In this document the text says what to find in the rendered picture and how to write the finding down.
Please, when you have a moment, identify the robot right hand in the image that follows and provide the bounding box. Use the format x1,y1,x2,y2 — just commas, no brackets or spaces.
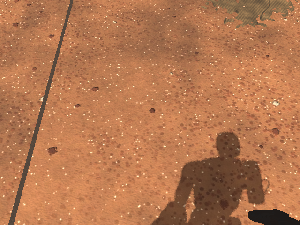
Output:
248,208,300,225

